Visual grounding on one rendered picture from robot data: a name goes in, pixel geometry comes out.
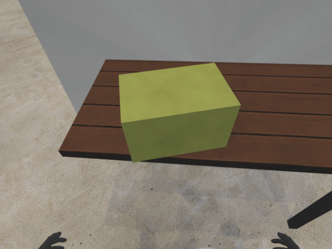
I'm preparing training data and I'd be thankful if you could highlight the robot left hand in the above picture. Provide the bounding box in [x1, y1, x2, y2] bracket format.
[39, 232, 67, 249]

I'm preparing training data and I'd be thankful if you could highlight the carton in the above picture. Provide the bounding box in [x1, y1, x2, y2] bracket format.
[119, 63, 241, 162]

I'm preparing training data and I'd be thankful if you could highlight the robot right hand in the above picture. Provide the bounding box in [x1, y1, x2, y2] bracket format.
[271, 232, 300, 249]

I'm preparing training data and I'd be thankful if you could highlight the table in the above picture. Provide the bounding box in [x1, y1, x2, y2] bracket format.
[59, 59, 332, 229]

